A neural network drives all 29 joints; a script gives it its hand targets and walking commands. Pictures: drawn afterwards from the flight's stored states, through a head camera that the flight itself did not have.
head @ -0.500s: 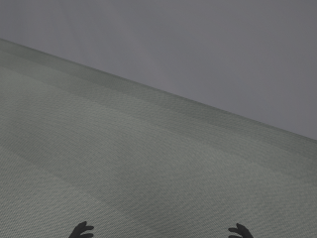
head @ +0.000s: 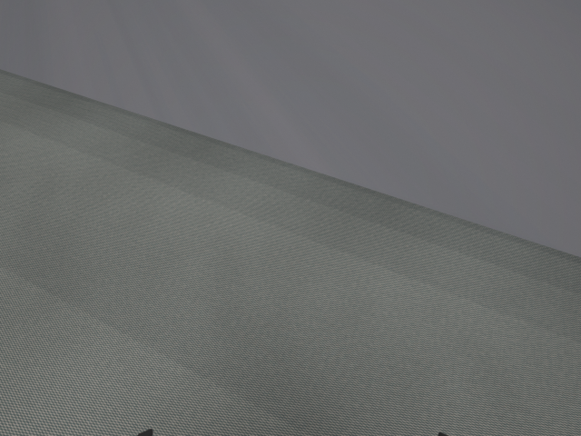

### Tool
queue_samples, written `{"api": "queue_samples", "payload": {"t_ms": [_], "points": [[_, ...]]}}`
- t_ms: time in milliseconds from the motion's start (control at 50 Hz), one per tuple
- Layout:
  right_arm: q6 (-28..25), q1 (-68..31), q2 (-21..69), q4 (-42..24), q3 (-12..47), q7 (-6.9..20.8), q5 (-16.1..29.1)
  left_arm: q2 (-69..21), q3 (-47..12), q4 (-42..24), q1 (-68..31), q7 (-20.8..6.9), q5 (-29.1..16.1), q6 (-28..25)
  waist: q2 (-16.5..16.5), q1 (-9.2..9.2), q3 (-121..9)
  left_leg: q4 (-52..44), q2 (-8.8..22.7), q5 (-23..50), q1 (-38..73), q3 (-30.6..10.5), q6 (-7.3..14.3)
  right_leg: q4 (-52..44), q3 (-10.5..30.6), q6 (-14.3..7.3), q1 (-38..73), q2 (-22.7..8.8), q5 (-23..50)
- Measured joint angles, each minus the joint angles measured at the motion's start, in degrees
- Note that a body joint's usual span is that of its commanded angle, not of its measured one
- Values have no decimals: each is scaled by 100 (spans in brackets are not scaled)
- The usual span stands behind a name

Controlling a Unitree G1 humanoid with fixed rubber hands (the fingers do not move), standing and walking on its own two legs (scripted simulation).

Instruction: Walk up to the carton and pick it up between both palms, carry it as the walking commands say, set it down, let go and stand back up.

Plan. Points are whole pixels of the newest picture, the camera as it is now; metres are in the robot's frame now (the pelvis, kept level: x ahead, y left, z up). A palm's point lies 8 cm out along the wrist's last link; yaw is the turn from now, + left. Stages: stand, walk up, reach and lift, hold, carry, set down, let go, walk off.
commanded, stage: walk up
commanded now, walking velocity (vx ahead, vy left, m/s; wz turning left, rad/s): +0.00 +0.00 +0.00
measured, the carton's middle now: out of the picture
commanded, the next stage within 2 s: none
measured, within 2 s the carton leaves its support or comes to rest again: neither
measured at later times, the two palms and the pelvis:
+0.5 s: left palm out of the picture -0.03 +0.42 -0.15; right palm (325, 324) +0.31 -0.05 -0.09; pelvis +0.05 +0.13 -0.03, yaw +27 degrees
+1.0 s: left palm out of the picture -0.05 +0.40 -0.09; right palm (177, 239) +0.48 +0.24 -0.09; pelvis +0.18 +0.26 +0.01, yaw +58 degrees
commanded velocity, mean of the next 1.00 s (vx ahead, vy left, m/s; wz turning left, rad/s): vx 0.00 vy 0.00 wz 0.00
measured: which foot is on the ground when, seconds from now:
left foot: down 0.00-0.08, up 0.10-0.40, down 0.42-0.74, up 0.76-1.00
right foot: down 0.00-0.42, up 0.44-0.74, down 0.76-1.00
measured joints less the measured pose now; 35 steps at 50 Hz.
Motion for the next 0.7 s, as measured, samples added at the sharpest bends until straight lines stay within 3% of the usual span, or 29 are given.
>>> {"api": "queue_samples", "payload": {"t_ms": [80, 140, 220, 280, 340, 400, 420, 440, 480, 520, 620, 700], "points": [[25, 55, -57, 73, 14, 62, 7, -5, 15, 89, 9, 29, 36, -31, 49, -65, 0, 40, -29, -4, -47, -136, 20, -81, -96, -6, 57, -5, 24], [209, 197, -329, -12, -23, 369, -203, 73, 89, -37, -81, 180, 166, -228, 120, -164, -31, 1462, -42, -439, -831, -162, -132, -241, -651, -13, 219, -194, -26], [352, 73, -692, -151, -268, 683, -302, 365, 151, 0, -105, 334, 243, -414, 85, -96, 69, 2852, 407, -222, -1756, 18, -457, -496, -1274, 94, 605, -541, -30], [355, -165, -862, -277, -329, 852, -192, 618, 174, 82, -30, 354, 300, -467, -22, -60, 147, 2487, 795, 101, -1989, -3, -471, -631, -1634, 189, 936, -810, -86], [274, -430, -930, -360, -298, 943, -71, 827, 178, 125, 86, 315, 329, -423, -144, 33, 202, 1550, 996, 432, -1814, 61, -337, -657, -1926, 254, 1282, -1100, -228], [134, -641, -965, -426, -260, 919, 13, 961, 173, 151, 278, 233, 342, -317, -240, 146, 152, 841, 887, 311, -1337, 273, -134, -279, -2063, 168, 1451, -1483, -596], [70, -675, -1005, -468, -252, 871, 28, 981, 162, 149, 367, 190, 354, -272, -226, 166, 98, 615, 782, 169, -1122, 320, -43, 70, -2042, 44, 1384, -1633, -801], [6, -722, -1012, -512, -252, 798, 35, 1013, 157, 148, 407, 123, 370, -210, -235, 140, 88, 643, 647, 490, -1143, 294, -21, 712, -1859, -82, 1154, -1767, -963], [-8, -733, -860, -548, -194, 626, 51, 1112, 139, 93, 313, -26, 306, -102, -343, 26, 143, 1129, 378, 401, -1369, 168, -18, 2283, -883, -137, 394, -1475, -1621], [69, -569, -689, -476, -113, 488, 40, 1105, 100, -25, 149, -129, 220, -164, -416, -28, 139, 1108, 151, 233, -1307, 34, 69, 3090, -327, -114, -289, -1030, -1766], [147, -67, -466, -311, -69, 461, -48, 767, -24, -204, -76, -170, 156, -348, -336, -181, 29, 549, -230, 279, -839, -324, 228, 2434, -192, -75, -1297, -496, -1338], [144, 169, -476, -343, -29, 546, -118, 519, -44, -373, 82, -137, 102, -370, -142, -330, -104, 428, -342, -71, -480, -565, 267, 1490, -293, -188, -1427, -215, -462]]}}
